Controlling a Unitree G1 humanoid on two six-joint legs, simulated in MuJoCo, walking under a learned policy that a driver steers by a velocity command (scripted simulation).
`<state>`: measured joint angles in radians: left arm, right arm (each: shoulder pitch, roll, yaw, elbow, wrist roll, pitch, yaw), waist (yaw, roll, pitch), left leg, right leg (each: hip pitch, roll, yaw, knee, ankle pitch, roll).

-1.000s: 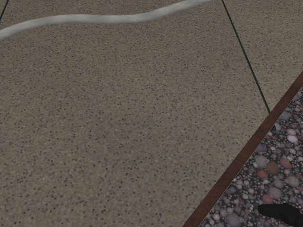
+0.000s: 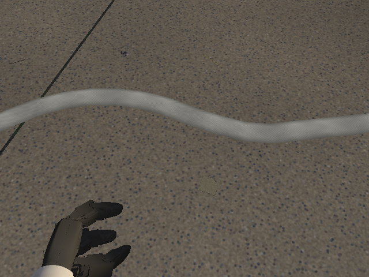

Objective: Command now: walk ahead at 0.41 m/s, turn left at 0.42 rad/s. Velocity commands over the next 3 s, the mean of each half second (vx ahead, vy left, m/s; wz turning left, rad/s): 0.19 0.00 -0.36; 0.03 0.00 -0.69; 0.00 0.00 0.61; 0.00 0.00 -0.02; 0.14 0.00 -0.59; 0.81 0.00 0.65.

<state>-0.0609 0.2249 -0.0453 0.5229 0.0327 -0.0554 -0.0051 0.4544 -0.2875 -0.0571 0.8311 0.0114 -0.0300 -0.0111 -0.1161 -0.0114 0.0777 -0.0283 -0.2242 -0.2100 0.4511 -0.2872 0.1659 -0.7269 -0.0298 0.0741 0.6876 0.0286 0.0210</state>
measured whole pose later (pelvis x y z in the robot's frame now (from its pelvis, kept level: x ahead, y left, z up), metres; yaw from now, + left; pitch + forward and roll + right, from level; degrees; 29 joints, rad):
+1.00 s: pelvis +0.23 -0.01 +0.00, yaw -34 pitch +1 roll -1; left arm 0.11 0.29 0.04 0.70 0.00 0.09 -0.02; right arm 0.29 -0.28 -0.02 0.74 -0.02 0.01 -0.01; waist -0.07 -0.01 0.05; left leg -0.24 0.03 0.06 0.48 -0.25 0.03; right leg -0.28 0.04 0.06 0.64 -0.39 0.03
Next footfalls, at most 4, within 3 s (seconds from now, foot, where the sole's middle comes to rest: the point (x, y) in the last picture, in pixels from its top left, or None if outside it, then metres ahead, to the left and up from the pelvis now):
0.08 right None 0.30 -0.10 -0.78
0.62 left None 0.32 0.05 -0.78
1.04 right None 0.17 -0.12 -0.78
1.40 left None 0.28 0.08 -0.78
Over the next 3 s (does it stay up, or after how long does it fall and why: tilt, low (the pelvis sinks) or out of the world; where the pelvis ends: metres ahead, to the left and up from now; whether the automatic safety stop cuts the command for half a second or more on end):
stays up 0.58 -0.17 -0.01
